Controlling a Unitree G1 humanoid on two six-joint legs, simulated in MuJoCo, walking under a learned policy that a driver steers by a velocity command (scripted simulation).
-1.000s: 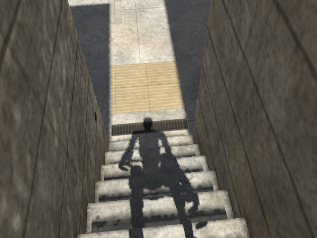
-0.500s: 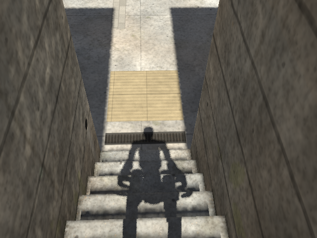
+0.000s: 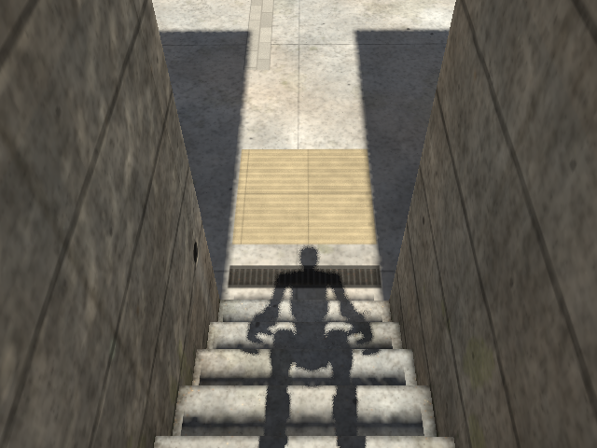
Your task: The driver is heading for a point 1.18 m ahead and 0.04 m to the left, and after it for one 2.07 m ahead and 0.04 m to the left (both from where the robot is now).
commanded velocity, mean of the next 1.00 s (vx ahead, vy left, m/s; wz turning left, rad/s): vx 0.00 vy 0.00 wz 0.00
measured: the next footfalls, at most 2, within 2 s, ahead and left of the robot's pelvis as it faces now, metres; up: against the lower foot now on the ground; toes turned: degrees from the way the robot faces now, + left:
left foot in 1.34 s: +0.09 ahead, +0.15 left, +0.00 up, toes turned +5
right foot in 1.70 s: +0.26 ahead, +0.01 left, -0.20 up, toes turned +5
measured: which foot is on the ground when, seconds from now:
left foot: down 0.00-1.00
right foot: down 0.00-1.00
